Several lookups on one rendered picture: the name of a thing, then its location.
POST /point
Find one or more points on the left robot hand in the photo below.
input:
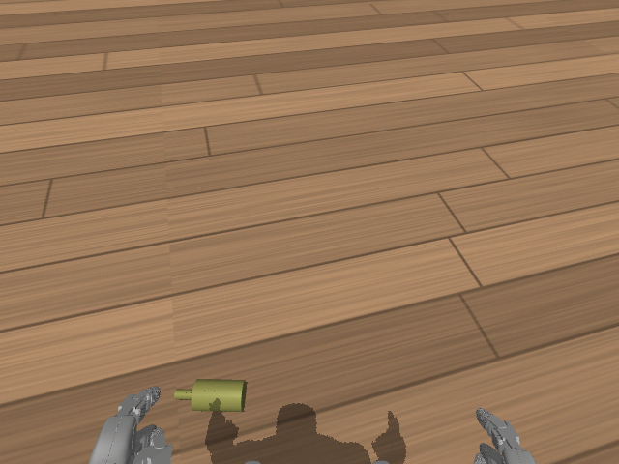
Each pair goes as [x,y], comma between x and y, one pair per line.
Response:
[119,443]

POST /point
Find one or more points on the bottle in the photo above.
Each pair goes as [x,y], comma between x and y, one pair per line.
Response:
[215,395]

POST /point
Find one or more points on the right robot hand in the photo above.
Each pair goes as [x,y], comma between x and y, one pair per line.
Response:
[504,438]

